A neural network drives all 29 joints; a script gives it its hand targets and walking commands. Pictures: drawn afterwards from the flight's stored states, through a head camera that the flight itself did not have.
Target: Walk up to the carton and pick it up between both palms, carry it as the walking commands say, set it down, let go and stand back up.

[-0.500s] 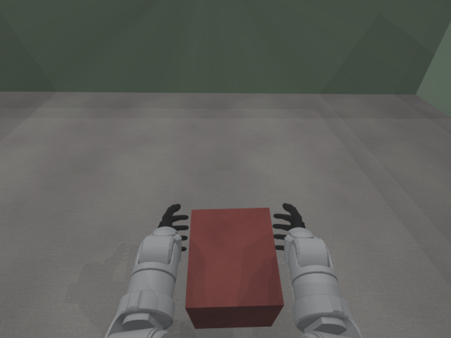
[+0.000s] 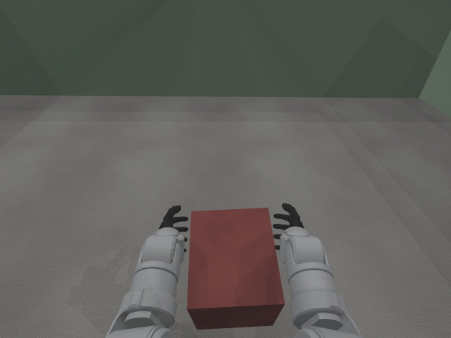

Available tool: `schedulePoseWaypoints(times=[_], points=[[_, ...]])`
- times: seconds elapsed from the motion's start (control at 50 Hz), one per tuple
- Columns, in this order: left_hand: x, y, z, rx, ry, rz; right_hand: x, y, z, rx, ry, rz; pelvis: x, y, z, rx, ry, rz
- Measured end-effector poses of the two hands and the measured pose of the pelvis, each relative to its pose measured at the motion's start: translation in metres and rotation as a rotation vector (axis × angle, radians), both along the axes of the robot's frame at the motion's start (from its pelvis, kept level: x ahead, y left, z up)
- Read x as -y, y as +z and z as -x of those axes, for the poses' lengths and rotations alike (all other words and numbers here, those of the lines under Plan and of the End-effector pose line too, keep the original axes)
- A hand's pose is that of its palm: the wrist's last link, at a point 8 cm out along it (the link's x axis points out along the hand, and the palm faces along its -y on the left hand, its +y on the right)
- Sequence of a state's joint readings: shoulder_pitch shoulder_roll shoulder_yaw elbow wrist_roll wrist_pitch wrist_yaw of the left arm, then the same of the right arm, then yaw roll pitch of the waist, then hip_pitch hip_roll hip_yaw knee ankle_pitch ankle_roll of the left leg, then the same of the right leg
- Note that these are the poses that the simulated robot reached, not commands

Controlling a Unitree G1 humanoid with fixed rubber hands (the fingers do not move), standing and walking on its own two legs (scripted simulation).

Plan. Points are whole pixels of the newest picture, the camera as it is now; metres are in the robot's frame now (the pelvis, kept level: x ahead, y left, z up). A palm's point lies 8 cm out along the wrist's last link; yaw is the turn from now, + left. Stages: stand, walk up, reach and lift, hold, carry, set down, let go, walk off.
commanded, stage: hold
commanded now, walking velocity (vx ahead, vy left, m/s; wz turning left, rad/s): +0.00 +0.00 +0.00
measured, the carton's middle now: (232, 269) +0.31 -0.01 -0.05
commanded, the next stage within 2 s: carry in 0.16 s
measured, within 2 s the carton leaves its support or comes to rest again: neither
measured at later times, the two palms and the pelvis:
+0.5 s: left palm (174, 245) +0.29 +0.11 +0.05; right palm (300, 249) +0.29 -0.13 +0.05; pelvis -0.04 +0.00 -0.03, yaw -4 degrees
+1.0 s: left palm (198, 307) +0.16 +0.05 +0.08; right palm out of the picture +0.09 -0.19 +0.08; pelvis -0.16 +0.02 -0.02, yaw -21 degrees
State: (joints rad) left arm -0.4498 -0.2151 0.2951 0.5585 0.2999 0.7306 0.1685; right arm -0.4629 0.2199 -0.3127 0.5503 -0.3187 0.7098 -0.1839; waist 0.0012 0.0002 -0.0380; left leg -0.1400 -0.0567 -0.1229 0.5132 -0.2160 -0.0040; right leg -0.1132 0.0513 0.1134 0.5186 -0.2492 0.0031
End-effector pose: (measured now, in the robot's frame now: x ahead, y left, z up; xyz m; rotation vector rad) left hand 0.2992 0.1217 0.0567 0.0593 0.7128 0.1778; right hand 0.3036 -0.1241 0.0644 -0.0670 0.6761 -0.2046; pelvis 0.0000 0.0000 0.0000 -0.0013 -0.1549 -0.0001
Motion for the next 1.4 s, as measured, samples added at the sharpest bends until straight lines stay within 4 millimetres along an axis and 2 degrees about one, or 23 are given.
schedulePoseWaypoints(times=[0.16,0.24,0.36,0.46,0.62,0.7,0.82,0.94,1.02,1.08,1.2,1.28,1.4], points=[[-0.001,-0.005,-0.003,-0.006,-0.004,0.009,-0.001,-0.002,-0.004,-0.007,0.005,0.013,0.0,0.001,-0.005,-0.014,-0.002,0.0],[-0.002,-0.004,-0.01,0.011,-0.004,0.008,-0.002,0.002,-0.011,0.013,0.007,0.029,0.0,-0.003,-0.003,-0.087,-0.004,0.0],[0.002,-0.001,-0.016,0.061,0.068,0.024,-0.002,0.004,-0.018,0.071,-0.035,-0.019,0.0,-0.013,0.013,-0.185,-0.025,-0.003],[0.009,-0.006,-0.005,0.071,0.068,0.059,0.005,-0.005,0.002,0.077,-0.072,-0.044,-0.001,-0.025,0.034,-0.217,-0.054,-0.022],[0.034,-0.019,0.037,0.009,-0.045,0.027,0.033,-0.032,0.063,0.015,-0.141,-0.104,0.0,-0.04,0.071,-0.222,-0.132,-0.027],[0.05,-0.029,0.056,-0.059,-0.123,0.041,0.048,-0.037,0.102,-0.051,-0.201,-0.082,-0.005,-0.036,0.09,-0.236,-0.155,-0.034],[0.06,-0.022,0.086,-0.018,-0.189,0.092,0.054,-0.01,0.148,-0.004,-0.265,-0.045,-0.017,-0.029,0.124,-0.227,-0.217,-0.071],[0.062,0.01,0.123,0.024,-0.243,0.052,0.056,0.012,0.191,0.039,-0.281,-0.064,-0.024,-0.018,0.149,-0.221,-0.331,-0.048],[0.079,0.027,0.148,0.066,-0.287,0.044,0.071,0.016,0.225,0.069,-0.316,-0.051,-0.018,-0.024,0.168,-0.219,-0.376,-0.06],[0.097,0.029,0.171,0.048,-0.351,0.003,0.085,0.008,0.261,0.049,-0.374,-0.083,-0.018,-0.024,0.188,-0.211,-0.41,-0.037],[0.127,0.015,0.223,-0.045,-0.505,-0.006,0.1,0.002,0.347,-0.037,-0.518,-0.071,-0.03,-0.017,0.233,-0.196,-0.462,-0.074],[0.134,0.016,0.25,-0.018,-0.558,0.002,0.097,0.01,0.388,-0.004,-0.588,-0.065,-0.045,-0.019,0.264,-0.206,-0.502,-0.08],[0.113,0.014,0.29,-0.009,-0.56,0.06,0.073,0.026,0.433,-0.001,-0.604,-0.027,-0.072,-0.015,0.308,-0.188,-0.609,-0.084]])
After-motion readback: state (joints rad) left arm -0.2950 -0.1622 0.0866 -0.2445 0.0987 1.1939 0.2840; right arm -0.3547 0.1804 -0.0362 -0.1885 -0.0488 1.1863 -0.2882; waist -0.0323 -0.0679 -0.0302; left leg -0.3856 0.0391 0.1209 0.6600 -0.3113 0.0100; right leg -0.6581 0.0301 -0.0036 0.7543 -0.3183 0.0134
